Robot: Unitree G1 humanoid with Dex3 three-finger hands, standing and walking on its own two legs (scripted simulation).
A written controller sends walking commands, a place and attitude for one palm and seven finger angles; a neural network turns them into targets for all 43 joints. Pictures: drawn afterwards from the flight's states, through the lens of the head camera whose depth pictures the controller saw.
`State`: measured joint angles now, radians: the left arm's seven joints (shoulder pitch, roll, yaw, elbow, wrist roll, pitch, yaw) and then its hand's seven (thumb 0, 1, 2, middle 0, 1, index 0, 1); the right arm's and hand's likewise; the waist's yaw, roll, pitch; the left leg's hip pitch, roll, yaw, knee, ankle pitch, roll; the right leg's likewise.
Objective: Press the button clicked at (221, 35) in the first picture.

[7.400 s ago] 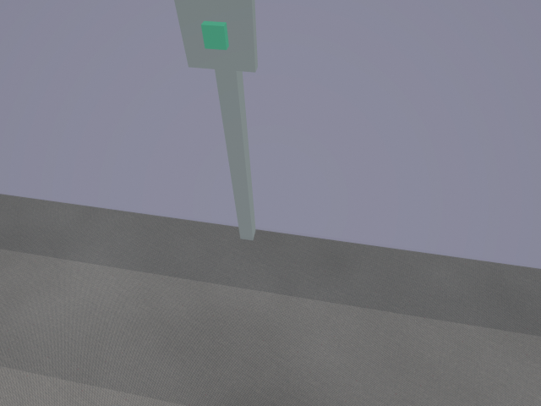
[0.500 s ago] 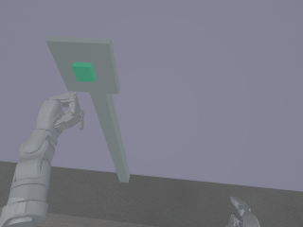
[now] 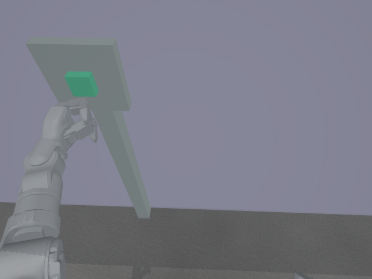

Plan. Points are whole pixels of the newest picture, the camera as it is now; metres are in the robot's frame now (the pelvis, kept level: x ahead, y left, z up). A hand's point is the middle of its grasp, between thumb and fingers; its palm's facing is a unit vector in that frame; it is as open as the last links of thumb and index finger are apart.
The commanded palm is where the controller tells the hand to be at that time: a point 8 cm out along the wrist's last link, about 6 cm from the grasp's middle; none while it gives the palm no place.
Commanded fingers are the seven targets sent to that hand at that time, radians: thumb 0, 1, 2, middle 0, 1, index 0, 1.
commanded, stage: aim a knuckle at the button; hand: left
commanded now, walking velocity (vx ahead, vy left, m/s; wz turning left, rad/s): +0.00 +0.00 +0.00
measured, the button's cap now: (82, 83) +0.51 +0.24 +0.16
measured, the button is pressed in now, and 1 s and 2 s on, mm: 0 0 8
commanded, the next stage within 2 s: press the button with the knuckle in 0.54 s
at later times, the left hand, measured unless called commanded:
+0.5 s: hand (88, 129) +0.39 +0.21 +0.13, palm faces -0.03 -1.00 +0.00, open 3.1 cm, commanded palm +0.37 +0.26 +0.13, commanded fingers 0.00 0.90 0.90 -1.30 -1.50 -1.30 -1.50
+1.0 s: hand (94, 117) +0.43 +0.20 +0.13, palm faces -0.04 -1.00 +0.01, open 3.1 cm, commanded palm +0.40 +0.26 +0.13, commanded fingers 0.00 0.90 0.90 -1.30 -1.50 -1.30 -1.50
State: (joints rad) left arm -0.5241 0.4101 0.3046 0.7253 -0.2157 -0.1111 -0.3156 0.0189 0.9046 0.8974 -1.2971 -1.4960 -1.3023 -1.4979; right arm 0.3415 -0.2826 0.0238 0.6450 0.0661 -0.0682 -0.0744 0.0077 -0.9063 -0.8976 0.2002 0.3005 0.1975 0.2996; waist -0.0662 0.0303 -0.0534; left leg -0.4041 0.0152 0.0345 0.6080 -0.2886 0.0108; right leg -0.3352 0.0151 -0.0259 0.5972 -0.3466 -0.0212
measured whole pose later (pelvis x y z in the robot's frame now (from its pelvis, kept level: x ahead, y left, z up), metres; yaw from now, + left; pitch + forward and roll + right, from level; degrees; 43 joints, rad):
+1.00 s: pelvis +0.00 +0.00 +0.00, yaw +0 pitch +6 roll -1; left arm -0.66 0.42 0.30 0.85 -0.21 -0.14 -0.32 0.02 0.90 0.90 -1.30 -1.50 -1.30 -1.50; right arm 0.33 -0.28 0.04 0.65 0.07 -0.04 -0.07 0.01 -0.91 -0.90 0.20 0.30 0.20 0.30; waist -0.07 0.02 -0.06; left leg -0.45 0.01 0.03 0.64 -0.30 0.01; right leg -0.38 0.01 -0.03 0.62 -0.35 -0.02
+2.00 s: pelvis -0.03 +0.01 -0.02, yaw +1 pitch +11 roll -2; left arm -0.99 0.56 0.30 1.24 -0.15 -0.23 -0.32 -0.02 0.80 0.97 -1.30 -1.50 -1.32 -1.50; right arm 0.41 -0.29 0.04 0.71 0.04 -0.07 -0.06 0.00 -0.91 -0.90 0.20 0.30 0.20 0.30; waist -0.14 0.02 -0.06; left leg -0.65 0.02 0.00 0.75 -0.30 0.02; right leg -0.56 0.02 -0.06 0.71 -0.35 -0.02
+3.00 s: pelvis +0.01 +0.00 +0.00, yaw +1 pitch +5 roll -1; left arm -0.37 0.36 0.29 0.52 -0.26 -0.08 -0.33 0.02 0.90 0.90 -1.30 -1.50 -1.30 -1.50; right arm 0.27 -0.28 0.03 0.57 0.08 -0.05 -0.07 0.01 -0.91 -0.90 0.20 0.30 0.20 0.30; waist -0.02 0.04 -0.08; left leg -0.41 0.02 0.02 0.65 -0.32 0.01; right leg -0.33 0.02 -0.04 0.62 -0.37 -0.02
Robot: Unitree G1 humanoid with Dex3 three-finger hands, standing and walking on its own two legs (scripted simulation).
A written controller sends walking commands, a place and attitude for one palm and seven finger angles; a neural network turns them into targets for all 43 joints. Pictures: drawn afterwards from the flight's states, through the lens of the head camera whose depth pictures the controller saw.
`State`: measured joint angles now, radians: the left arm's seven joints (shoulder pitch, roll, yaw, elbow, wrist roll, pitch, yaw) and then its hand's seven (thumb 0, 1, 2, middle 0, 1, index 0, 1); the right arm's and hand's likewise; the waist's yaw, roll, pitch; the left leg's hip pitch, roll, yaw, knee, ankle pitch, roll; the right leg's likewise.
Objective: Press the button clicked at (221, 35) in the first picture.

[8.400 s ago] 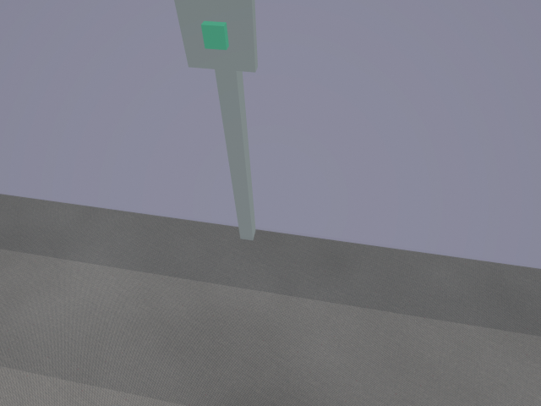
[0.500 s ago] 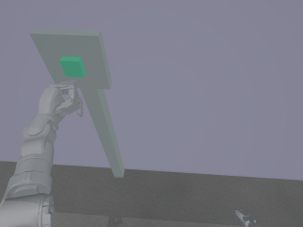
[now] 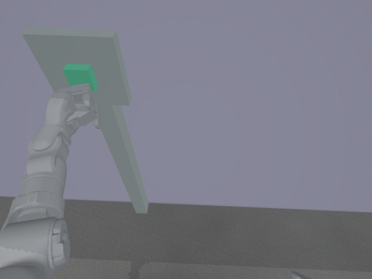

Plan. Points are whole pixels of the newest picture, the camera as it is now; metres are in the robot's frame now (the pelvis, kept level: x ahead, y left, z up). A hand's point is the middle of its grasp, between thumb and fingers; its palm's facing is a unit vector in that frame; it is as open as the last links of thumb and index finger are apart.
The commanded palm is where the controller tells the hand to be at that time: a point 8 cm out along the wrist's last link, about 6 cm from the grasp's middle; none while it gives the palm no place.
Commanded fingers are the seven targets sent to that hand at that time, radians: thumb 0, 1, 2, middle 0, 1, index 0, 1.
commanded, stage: press the button with the knuckle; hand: left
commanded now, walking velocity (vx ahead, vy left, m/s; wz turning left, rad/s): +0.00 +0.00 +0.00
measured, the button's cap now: (81, 76) +0.51 +0.23 +0.17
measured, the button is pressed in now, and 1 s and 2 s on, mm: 0 8 0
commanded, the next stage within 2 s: hold the button down briefly in 0.74 s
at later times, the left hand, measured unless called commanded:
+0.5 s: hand (90, 102) +0.46 +0.21 +0.14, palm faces -0.04 -1.00 +0.00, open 2.9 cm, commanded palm +0.45 +0.26 +0.14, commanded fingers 0.00 0.90 0.90 -1.30 -1.50 -1.30 -1.50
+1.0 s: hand (90, 101) +0.46 +0.21 +0.14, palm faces -0.02 -1.00 -0.01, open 2.8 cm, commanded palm +0.47 +0.25 +0.14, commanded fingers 0.00 0.90 0.90 -1.30 -1.50 -1.30 -1.50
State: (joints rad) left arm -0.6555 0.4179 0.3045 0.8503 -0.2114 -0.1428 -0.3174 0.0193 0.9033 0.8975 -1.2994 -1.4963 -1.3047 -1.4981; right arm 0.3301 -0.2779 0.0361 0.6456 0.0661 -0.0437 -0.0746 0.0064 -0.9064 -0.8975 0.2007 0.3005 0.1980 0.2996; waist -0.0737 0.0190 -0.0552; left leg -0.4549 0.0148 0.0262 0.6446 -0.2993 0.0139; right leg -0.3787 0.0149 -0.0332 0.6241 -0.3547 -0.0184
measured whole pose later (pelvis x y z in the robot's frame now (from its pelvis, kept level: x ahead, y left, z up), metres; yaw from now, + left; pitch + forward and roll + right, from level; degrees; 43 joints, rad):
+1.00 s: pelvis -0.02 +0.00 -0.01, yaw +1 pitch +11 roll -2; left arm -0.99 0.56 0.30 1.24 -0.15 -0.23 -0.32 -0.02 0.80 0.97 -1.30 -1.50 -1.32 -1.50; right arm 0.41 -0.29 0.04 0.71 0.04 -0.07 -0.06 0.00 -0.91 -0.90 0.20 0.30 0.20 0.30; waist -0.14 0.02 -0.06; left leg -0.65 0.02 0.00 0.75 -0.30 0.02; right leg -0.56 0.02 -0.06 0.71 -0.35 -0.02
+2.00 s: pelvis +0.01 +0.00 +0.00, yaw +0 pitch +5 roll -1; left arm -0.37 0.36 0.29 0.52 -0.26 -0.08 -0.33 0.02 0.90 0.90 -1.30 -1.50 -1.30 -1.50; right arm 0.27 -0.28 0.03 0.57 0.08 -0.05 -0.07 0.01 -0.91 -0.90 0.20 0.30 0.20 0.30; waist -0.02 0.04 -0.08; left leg -0.41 0.02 0.02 0.65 -0.32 0.01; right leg -0.33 0.02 -0.04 0.62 -0.37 -0.02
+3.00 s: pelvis -0.01 +0.00 +0.02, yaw +0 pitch -3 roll +0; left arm 0.20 0.29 0.22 -0.16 -0.11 -0.05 0.04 0.02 0.90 0.90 -1.30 -1.50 -1.31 -1.50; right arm 0.16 -0.23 0.05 0.61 0.02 -0.11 -0.09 0.01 -0.91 -0.90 0.20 0.30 0.20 0.30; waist 0.05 0.04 0.02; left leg -0.19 0.01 0.02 0.45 -0.21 0.01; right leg -0.11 0.02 -0.03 0.43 -0.26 -0.02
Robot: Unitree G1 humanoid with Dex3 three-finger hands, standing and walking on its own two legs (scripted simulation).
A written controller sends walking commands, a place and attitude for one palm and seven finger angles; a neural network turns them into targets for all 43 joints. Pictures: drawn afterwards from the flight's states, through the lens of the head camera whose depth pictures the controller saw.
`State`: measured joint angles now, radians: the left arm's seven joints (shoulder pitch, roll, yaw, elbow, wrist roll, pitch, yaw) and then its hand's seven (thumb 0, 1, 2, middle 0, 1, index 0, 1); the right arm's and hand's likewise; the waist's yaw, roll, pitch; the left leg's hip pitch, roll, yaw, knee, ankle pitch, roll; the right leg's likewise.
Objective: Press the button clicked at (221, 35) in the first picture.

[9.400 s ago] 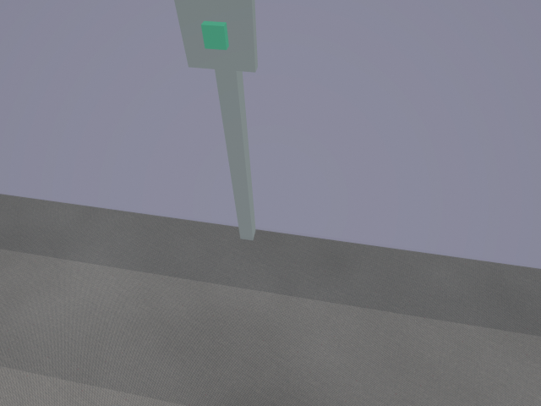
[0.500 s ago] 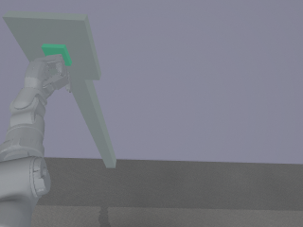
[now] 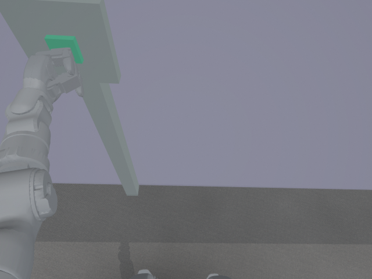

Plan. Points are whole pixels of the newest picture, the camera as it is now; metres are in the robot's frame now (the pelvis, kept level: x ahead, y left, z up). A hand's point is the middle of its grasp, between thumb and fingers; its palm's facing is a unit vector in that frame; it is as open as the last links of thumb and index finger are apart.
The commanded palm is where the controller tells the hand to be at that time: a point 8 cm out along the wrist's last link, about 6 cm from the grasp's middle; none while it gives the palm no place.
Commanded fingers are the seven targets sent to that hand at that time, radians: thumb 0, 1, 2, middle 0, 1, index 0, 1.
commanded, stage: hold the button down briefly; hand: left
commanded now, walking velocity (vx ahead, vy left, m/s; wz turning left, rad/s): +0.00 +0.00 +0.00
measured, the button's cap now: (66, 47) +0.55 +0.22 +0.18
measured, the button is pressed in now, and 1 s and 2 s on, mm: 8 0 0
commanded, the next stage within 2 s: pull the fist back off the button in 0.02 s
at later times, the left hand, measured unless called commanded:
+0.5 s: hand (80, 83) +0.48 +0.19 +0.15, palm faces -0.04 -1.00 +0.00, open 3.1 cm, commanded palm +0.45 +0.24 +0.15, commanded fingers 0.00 0.90 0.90 -1.30 -1.50 -1.30 -1.50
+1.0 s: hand (69, 114) +0.40 +0.20 +0.14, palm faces -0.04 -1.00 -0.01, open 3.1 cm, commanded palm +0.38 +0.25 +0.15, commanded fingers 0.00 0.90 0.90 -1.30 -1.50 -1.30 -1.50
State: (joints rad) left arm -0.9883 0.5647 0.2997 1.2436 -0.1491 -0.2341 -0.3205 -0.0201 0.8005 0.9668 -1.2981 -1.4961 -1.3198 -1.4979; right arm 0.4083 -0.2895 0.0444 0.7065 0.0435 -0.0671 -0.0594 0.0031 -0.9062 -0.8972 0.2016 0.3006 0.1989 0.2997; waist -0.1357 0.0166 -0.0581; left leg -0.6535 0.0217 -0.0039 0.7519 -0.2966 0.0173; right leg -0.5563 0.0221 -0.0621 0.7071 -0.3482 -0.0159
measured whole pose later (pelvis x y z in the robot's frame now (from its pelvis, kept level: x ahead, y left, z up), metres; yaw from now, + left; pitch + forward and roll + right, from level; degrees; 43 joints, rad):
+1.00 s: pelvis +0.03 -0.01 +0.01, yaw +0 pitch +5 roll -1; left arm -0.37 0.36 0.29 0.52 -0.26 -0.08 -0.33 0.02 0.90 0.90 -1.30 -1.50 -1.30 -1.50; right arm 0.27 -0.28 0.03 0.57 0.08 -0.05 -0.07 0.01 -0.91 -0.90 0.20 0.30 0.20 0.30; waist -0.02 0.04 -0.08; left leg -0.41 0.02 0.02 0.65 -0.32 0.01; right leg -0.33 0.02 -0.04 0.62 -0.37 -0.02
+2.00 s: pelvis +0.02 -0.01 +0.03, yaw -1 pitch -3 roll +0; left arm 0.20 0.29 0.22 -0.16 -0.11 -0.05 0.04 0.02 0.90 0.90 -1.30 -1.50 -1.31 -1.50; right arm 0.16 -0.23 0.05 0.61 0.02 -0.11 -0.09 0.01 -0.91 -0.90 0.20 0.30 0.20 0.30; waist 0.05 0.04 0.02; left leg -0.19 0.01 0.02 0.45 -0.21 0.01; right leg -0.11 0.02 -0.03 0.43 -0.26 -0.02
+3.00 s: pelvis +0.03 +0.00 +0.03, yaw -2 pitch -1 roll -1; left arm 0.53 0.35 0.33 -0.47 -0.06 -0.13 0.10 0.02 0.89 0.90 -1.30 -1.50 -1.31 -1.50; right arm 0.18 -0.23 0.03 0.57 0.00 -0.01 -0.06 0.01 -0.90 -0.90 0.20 0.30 0.20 0.30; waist 0.03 0.07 0.00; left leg -0.20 0.02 0.04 0.44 -0.22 0.01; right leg -0.10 0.03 -0.02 0.35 -0.23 -0.01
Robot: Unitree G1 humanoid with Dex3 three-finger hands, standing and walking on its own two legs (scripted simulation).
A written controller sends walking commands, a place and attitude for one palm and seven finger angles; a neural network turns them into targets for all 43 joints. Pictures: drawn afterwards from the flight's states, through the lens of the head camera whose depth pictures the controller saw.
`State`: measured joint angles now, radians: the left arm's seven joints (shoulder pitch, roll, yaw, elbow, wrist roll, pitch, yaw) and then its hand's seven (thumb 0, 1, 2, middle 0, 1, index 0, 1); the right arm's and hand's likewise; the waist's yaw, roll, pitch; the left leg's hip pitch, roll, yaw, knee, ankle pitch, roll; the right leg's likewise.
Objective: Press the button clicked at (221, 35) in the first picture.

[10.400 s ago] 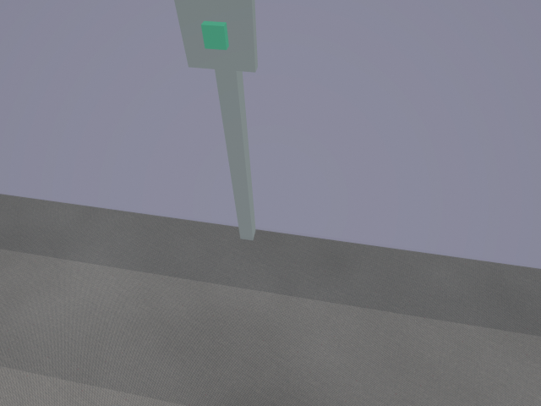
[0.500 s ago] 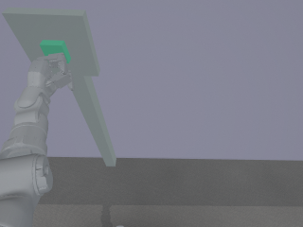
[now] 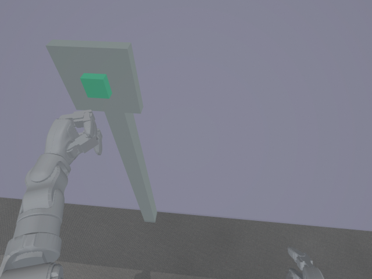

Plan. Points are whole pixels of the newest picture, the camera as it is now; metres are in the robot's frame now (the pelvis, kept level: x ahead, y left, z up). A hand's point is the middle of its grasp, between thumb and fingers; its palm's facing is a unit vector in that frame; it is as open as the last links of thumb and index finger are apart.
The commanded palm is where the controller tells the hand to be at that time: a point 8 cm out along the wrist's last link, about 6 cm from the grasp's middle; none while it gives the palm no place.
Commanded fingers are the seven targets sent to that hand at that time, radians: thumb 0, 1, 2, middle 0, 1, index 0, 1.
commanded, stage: pull the fist back off the button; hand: left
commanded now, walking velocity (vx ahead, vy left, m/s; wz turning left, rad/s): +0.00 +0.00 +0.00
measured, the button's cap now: (97, 85) +0.51 +0.24 +0.17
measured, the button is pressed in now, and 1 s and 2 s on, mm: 0 0 0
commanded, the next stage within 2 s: draw the hand back to the body in 0.14 s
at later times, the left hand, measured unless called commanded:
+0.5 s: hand (88, 148) +0.33 +0.20 +0.15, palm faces -0.05 -1.00 -0.03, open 3.1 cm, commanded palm +0.29 +0.26 +0.15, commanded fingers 0.00 0.90 0.90 -1.30 -1.50 -1.30 -1.50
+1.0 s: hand (55, 192) +0.23 +0.23 +0.14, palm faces +0.30 -0.92 -0.24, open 3.1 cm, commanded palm +0.19 +0.27 +0.17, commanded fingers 0.00 0.90 0.90 -1.30 -1.50 -1.30 -1.50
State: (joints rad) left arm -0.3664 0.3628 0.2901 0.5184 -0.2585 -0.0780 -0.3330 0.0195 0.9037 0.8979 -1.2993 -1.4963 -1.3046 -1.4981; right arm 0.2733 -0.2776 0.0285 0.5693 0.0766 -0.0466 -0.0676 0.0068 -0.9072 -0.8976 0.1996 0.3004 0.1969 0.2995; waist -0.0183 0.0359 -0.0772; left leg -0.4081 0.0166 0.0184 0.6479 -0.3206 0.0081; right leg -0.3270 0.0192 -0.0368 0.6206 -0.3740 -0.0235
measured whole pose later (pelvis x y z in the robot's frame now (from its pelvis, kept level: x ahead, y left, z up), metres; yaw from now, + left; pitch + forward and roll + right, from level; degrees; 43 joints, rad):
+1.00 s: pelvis -0.02 +0.00 +0.02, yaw +0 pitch -3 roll +0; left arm 0.20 0.29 0.22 -0.16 -0.11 -0.05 0.04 0.02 0.90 0.90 -1.30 -1.50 -1.31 -1.50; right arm 0.16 -0.23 0.05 0.61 0.02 -0.11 -0.09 0.01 -0.91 -0.90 0.20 0.30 0.20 0.30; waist 0.05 0.04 0.02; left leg -0.19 0.01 0.02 0.45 -0.21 0.01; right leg -0.11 0.02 -0.03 0.43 -0.26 -0.02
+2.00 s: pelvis -0.01 +0.01 +0.02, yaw -1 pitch -1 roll -1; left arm 0.53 0.35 0.33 -0.47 -0.06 -0.13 0.10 0.02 0.89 0.90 -1.30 -1.50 -1.31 -1.50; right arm 0.18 -0.23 0.03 0.57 0.00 -0.01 -0.06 0.01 -0.90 -0.90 0.20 0.30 0.20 0.30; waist 0.03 0.07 0.00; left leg -0.20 0.02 0.04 0.44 -0.22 0.01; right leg -0.10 0.03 -0.02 0.35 -0.23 -0.01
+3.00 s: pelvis -0.17 +0.05 +0.01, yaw -2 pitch +4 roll -4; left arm 0.60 0.43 0.39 -0.65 -0.06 -0.26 0.15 0.02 0.89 0.90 -1.31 -1.50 -1.31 -1.50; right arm 0.20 -0.14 0.02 0.60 -0.02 -0.13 -0.02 0.01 -0.90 -0.90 0.20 0.30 0.20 0.30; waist 0.01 0.00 -0.05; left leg -0.52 0.04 0.05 0.34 0.05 0.03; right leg -0.13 0.08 -0.07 0.53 -0.53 -0.04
